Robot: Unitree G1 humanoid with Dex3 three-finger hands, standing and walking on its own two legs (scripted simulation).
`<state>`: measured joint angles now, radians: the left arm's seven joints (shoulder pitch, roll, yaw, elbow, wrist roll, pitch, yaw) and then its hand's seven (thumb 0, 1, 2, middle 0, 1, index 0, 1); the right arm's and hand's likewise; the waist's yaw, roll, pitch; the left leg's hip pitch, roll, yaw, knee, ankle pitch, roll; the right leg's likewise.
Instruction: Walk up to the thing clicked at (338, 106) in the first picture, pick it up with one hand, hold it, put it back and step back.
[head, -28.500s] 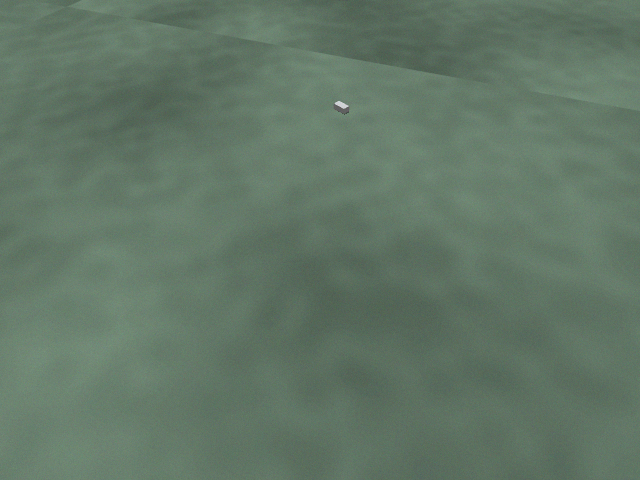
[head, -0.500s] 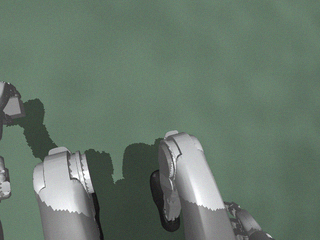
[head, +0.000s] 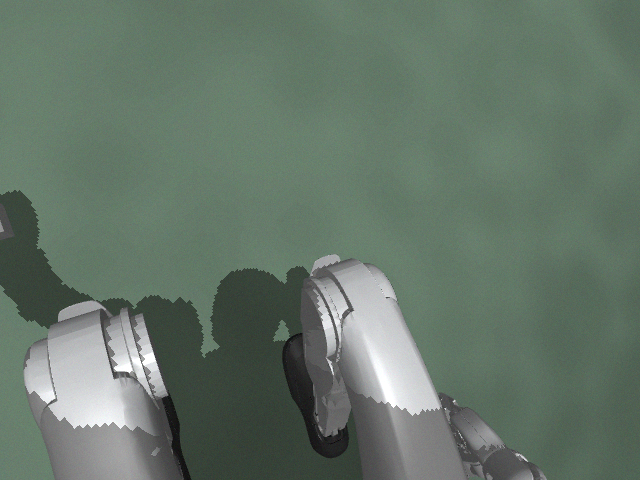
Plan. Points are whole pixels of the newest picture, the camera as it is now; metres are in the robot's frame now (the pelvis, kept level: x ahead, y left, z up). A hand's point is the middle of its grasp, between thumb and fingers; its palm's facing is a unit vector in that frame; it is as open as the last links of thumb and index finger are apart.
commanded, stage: rest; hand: left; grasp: from above
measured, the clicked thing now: out of the picture +0.41 +0.35 -0.26
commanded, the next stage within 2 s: open in 0.64 s
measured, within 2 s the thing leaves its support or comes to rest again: rests again in 0.32 s
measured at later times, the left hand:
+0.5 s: hand out of the picture +0.41 +0.35 -0.25, palm faces -0.43 -0.18 -0.89, open 7.1 cm
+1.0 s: hand out of the picture +0.40 +0.35 -0.25, palm faces -0.44 -0.18 -0.88, open 8.2 cm
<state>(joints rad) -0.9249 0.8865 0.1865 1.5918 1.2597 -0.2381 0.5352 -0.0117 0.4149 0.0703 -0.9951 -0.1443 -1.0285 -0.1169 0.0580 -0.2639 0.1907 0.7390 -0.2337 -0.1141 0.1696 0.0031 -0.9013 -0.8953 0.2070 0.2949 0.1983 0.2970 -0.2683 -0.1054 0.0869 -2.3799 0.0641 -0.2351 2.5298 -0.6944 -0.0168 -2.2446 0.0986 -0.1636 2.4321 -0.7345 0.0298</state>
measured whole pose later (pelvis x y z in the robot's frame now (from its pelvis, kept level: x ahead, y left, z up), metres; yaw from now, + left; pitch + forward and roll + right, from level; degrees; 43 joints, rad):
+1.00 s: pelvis +0.00 +0.00 +0.00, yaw -3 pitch +26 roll -13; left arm -0.95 1.00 0.16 1.71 1.24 -0.25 0.62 0.00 0.34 0.23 -0.84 -0.32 -0.83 -0.28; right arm 0.03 -0.31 0.29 0.71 -0.28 -0.21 0.23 0.00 -0.90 -0.90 0.21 0.30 0.20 0.30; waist -0.31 -0.16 0.15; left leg -2.35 0.07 -0.29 2.57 -0.70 -0.01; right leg -2.20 0.12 -0.20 2.43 -0.72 0.05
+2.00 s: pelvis -0.01 +0.01 +0.00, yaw -3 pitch +25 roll -14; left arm -0.90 0.97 0.18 1.59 1.25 -0.25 0.60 0.00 -0.30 0.82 -0.22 -0.86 -0.24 -0.84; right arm 0.03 -0.32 0.29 0.69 -0.28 -0.21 0.24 0.00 -0.90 -0.90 0.21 0.29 0.20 0.30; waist -0.29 -0.16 0.15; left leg -2.35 0.06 -0.30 2.57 -0.70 -0.01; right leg -2.20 0.12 -0.21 2.42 -0.71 0.05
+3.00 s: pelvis -0.02 +0.00 +0.05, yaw +4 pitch +32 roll -9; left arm -0.78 0.72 0.08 1.13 1.13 -0.16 0.31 0.00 -0.19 0.84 -0.23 -0.70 -0.22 -0.70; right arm 0.16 -0.22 0.07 0.72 -0.11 -0.01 0.12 0.01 -0.90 -0.90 0.21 0.29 0.20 0.30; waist -0.17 0.01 -0.09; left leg -2.30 0.04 -0.15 2.34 -0.62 0.00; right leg -2.16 0.06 -0.11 2.28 -0.70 0.03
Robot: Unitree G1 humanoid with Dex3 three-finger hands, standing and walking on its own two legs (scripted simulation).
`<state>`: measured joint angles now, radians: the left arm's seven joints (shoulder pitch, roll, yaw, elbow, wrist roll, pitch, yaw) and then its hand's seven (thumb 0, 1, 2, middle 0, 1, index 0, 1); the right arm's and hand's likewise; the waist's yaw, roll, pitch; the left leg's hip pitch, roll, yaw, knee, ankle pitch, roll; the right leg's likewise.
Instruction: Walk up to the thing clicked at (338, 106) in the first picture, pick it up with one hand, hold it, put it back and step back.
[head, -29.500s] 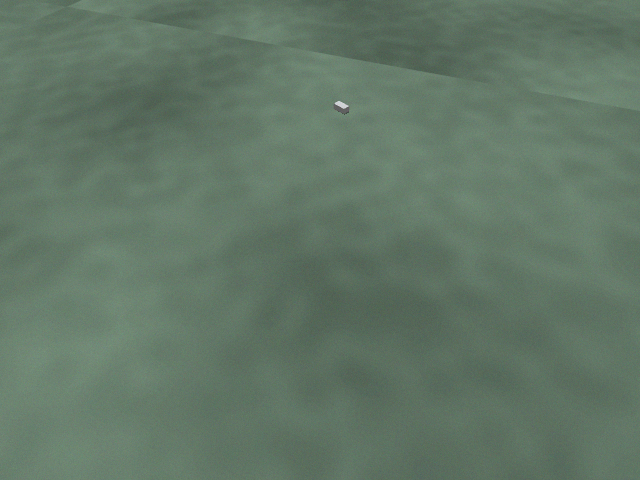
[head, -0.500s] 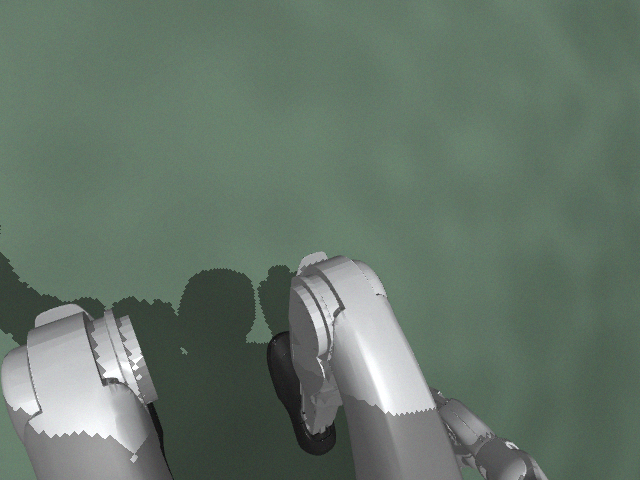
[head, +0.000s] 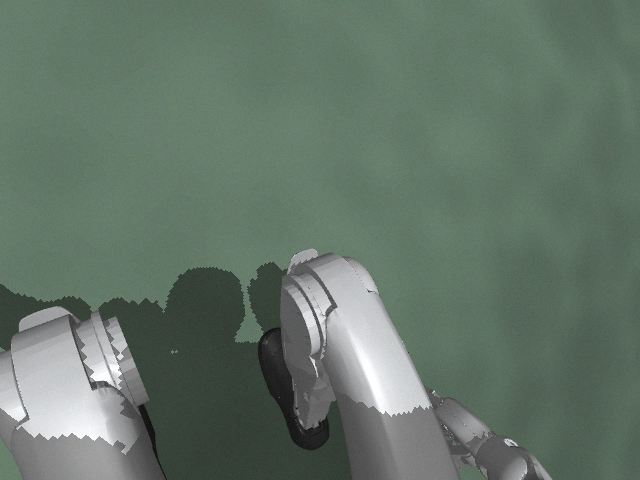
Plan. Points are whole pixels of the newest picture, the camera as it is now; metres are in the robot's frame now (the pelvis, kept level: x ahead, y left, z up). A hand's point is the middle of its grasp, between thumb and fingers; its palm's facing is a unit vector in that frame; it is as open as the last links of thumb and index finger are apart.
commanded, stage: open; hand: left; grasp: from above
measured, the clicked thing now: out of the picture +0.41 +0.37 -0.28
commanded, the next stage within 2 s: withdraw in 0.72 s
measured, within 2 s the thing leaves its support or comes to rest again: neither
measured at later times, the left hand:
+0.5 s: hand out of the picture +0.40 +0.36 -0.24, palm faces -0.42 -0.19 -0.89, open 11.8 cm
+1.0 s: hand out of the picture +0.41 +0.36 -0.24, palm faces -0.38 -0.18 -0.91, open 13.0 cm
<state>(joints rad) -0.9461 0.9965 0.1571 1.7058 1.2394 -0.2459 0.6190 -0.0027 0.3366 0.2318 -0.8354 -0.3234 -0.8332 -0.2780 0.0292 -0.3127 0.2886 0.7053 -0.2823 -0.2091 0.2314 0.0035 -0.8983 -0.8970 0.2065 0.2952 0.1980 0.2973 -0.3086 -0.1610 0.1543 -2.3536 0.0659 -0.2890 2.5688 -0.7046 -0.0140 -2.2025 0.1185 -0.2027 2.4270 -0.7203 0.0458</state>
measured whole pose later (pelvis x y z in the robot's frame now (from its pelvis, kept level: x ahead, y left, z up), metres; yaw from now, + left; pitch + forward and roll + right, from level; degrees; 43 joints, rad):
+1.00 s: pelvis +0.00 +0.00 +0.00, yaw +0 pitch +25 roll -14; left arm -0.90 0.97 0.18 1.59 1.25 -0.25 0.60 0.00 -0.30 0.82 -0.22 -0.86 -0.24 -0.84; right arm 0.03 -0.32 0.29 0.69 -0.28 -0.21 0.24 0.00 -0.90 -0.90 0.21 0.29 0.20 0.30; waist -0.29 -0.16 0.15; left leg -2.35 0.06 -0.30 2.57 -0.70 -0.01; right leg -2.20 0.12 -0.21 2.42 -0.71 0.05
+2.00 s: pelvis -0.01 +0.00 +0.05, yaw +7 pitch +32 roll -9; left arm -0.78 0.72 0.08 1.13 1.13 -0.16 0.31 0.00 -0.19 0.84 -0.23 -0.70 -0.22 -0.70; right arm 0.16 -0.22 0.07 0.72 -0.11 -0.01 0.12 0.01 -0.90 -0.90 0.21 0.29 0.20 0.30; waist -0.17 0.01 -0.09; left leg -2.30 0.04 -0.15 2.34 -0.62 0.00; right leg -2.16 0.06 -0.11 2.28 -0.70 0.03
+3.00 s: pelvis +0.07 +0.01 +0.41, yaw +17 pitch +14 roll -3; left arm 0.46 0.22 0.04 -0.10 -0.07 0.45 0.06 0.01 0.90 0.90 -0.20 -0.30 -0.20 -0.30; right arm 0.31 -0.21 0.05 0.53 0.03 -0.17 -0.18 0.01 -0.91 -0.90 0.21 0.29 0.20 0.30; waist -0.07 0.06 -0.19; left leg -0.83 0.03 -0.06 1.08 -0.48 -0.01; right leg -0.73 0.02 -0.05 1.01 -0.52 0.00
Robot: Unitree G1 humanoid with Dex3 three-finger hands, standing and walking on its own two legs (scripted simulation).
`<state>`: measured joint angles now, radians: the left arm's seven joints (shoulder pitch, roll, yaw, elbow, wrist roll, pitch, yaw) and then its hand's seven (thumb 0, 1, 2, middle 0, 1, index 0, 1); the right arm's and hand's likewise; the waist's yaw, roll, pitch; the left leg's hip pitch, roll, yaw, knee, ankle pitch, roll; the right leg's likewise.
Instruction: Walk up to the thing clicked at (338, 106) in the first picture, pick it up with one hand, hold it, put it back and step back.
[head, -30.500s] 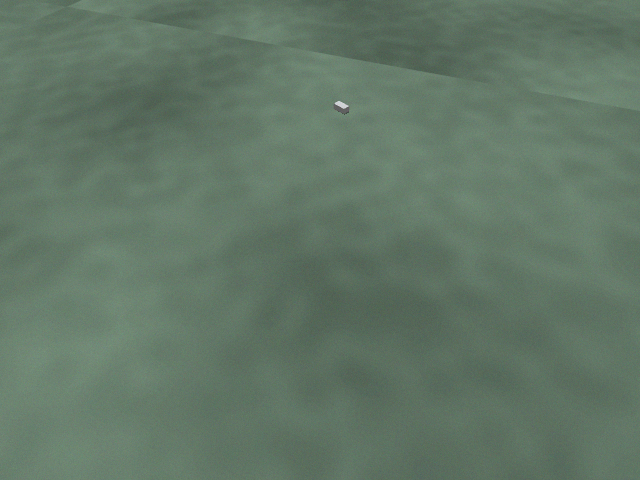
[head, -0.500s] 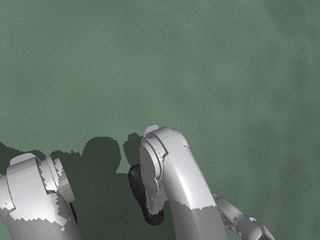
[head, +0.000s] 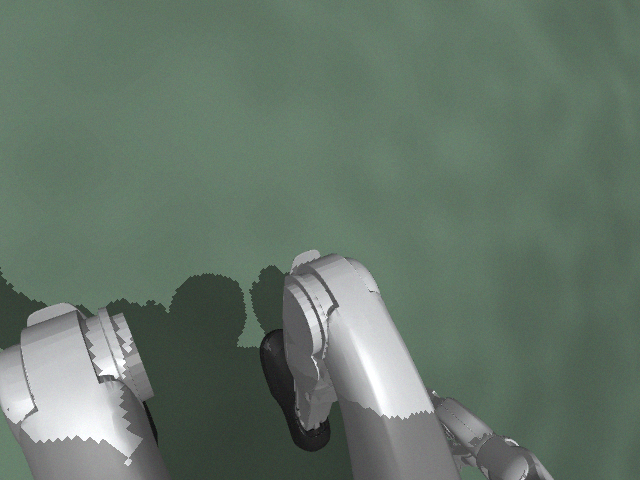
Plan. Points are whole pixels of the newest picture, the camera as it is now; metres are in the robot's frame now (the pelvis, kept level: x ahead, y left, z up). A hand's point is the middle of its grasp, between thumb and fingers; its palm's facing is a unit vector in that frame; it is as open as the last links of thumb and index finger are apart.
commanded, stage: withdraw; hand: left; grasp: from above
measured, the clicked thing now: out of the picture +0.41 +0.37 -0.28
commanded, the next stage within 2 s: home in 0.74 s
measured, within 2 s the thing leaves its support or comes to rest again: neither
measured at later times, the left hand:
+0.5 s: hand out of the picture +0.39 +0.38 -0.08, palm faces -0.46 -0.14 -0.88, open 13.4 cm
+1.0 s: hand out of the picture +0.39 +0.37 -0.07, palm faces -0.30 -0.12 -0.94, open 12.7 cm
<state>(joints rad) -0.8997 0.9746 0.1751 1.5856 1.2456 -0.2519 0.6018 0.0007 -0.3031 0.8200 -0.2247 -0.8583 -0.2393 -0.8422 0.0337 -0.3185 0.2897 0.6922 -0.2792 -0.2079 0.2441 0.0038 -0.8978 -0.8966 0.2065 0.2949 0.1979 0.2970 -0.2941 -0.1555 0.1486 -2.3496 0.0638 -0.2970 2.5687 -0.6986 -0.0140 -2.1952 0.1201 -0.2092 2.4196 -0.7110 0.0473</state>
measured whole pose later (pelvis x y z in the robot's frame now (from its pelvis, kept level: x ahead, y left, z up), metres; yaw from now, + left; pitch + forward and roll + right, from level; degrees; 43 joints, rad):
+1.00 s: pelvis -0.01 -0.01 +0.05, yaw +7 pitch +32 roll -9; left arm -0.78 0.72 0.08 1.13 1.13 -0.16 0.31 0.00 -0.19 0.84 -0.23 -0.70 -0.22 -0.70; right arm 0.16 -0.22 0.07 0.72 -0.11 -0.01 0.12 0.01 -0.90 -0.90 0.21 0.29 0.20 0.30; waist -0.17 0.01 -0.09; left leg -2.30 0.04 -0.15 2.34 -0.62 0.00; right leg -2.16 0.06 -0.11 2.28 -0.70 0.03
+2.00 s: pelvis +0.08 +0.01 +0.40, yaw +17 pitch +14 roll -3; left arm 0.46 0.22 0.04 -0.10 -0.07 0.45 0.06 0.01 0.90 0.90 -0.20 -0.30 -0.20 -0.30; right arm 0.31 -0.21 0.05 0.53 0.03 -0.17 -0.18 0.01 -0.91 -0.90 0.21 0.29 0.20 0.30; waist -0.07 0.06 -0.19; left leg -0.83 0.03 -0.06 1.08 -0.48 -0.01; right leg -0.73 0.02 -0.05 1.01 -0.52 0.00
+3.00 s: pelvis +0.08 +0.01 +0.42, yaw +18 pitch +10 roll -2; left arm 0.50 0.22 0.03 -0.12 -0.05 0.45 0.02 0.01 0.91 0.90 -0.20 -0.30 -0.20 -0.30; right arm 0.30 -0.22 0.03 0.54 0.00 -0.23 -0.18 0.02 -0.91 -0.90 0.21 0.29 0.20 0.30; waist -0.04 0.05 -0.16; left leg -0.72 0.03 -0.05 1.01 -0.46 -0.01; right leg -0.62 0.01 -0.04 0.95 -0.51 0.01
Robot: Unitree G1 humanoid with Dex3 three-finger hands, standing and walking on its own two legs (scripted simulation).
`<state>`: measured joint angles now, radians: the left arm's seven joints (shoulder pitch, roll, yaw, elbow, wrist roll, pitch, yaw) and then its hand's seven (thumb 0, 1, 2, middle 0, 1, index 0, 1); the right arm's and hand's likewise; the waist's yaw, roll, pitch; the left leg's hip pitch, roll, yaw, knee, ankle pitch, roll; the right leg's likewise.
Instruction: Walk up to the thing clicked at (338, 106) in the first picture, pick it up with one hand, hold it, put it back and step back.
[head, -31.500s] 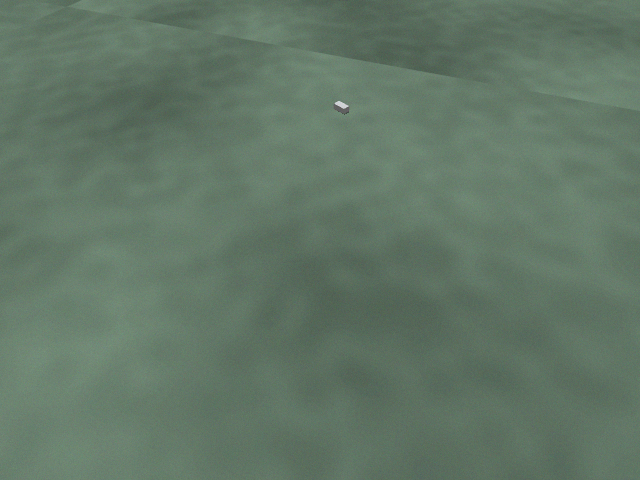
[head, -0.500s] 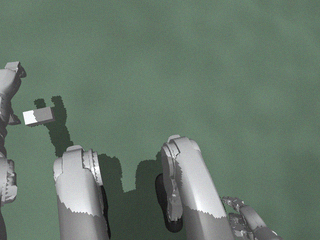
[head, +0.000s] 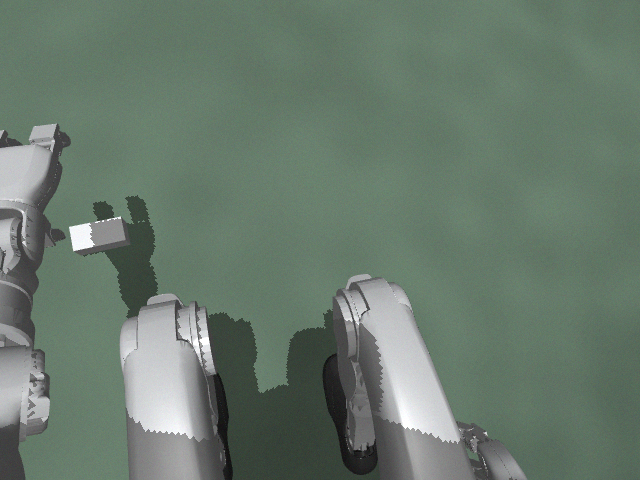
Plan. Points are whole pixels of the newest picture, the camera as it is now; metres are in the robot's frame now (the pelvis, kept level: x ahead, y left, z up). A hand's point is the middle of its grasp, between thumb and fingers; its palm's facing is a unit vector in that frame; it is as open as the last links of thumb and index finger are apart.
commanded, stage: home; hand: left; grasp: from above
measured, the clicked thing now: (100, 236) +0.46 +0.32 -0.33
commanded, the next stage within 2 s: none
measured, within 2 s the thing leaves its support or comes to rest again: neither
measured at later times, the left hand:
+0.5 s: hand out of the picture +0.27 +0.27 +0.09, palm faces -0.13 -0.78 -0.62, open 7.5 cm
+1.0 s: hand out of the picture +0.23 +0.22 +0.30, palm faces +0.23 -0.95 -0.21, open 7.4 cm
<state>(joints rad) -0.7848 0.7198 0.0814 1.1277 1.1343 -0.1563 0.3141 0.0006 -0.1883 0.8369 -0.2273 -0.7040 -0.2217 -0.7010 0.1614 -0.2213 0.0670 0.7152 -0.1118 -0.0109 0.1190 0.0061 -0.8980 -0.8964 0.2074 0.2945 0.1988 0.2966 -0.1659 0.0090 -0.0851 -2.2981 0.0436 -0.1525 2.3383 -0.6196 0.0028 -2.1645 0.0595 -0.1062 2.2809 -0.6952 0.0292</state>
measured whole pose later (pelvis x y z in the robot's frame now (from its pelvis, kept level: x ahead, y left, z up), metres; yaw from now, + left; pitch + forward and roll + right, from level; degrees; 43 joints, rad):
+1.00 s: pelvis +0.09 +0.01 +0.36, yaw +10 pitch +14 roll -3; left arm 0.46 0.22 0.04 -0.10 -0.07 0.45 0.06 0.01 0.90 0.90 -0.20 -0.30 -0.20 -0.30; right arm 0.31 -0.21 0.05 0.53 0.03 -0.17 -0.18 0.01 -0.91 -0.90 0.21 0.29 0.20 0.30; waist -0.07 0.06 -0.19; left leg -0.83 0.03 -0.06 1.08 -0.48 -0.01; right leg -0.73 0.02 -0.05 1.01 -0.52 0.00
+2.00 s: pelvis +0.09 +0.01 +0.37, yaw +11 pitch +10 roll -2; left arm 0.50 0.22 0.03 -0.12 -0.05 0.45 0.02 0.01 0.91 0.90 -0.20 -0.30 -0.20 -0.30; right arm 0.30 -0.22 0.03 0.54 0.00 -0.23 -0.18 0.02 -0.91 -0.90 0.21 0.29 0.20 0.30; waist -0.04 0.05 -0.16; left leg -0.72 0.03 -0.05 1.01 -0.46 -0.01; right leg -0.62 0.01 -0.04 0.95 -0.51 0.01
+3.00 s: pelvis +0.10 +0.01 +0.37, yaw +11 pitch +10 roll -2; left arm 0.51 0.23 0.03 -0.13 -0.06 0.45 0.02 0.01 0.91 0.90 -0.20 -0.30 -0.20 -0.30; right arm 0.29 -0.22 0.03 0.53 0.01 -0.21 -0.17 0.02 -0.91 -0.90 0.21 0.29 0.20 0.30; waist -0.04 0.05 -0.17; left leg -0.72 0.02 -0.05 1.02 -0.48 -0.01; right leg -0.62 0.01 -0.04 0.96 -0.52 0.01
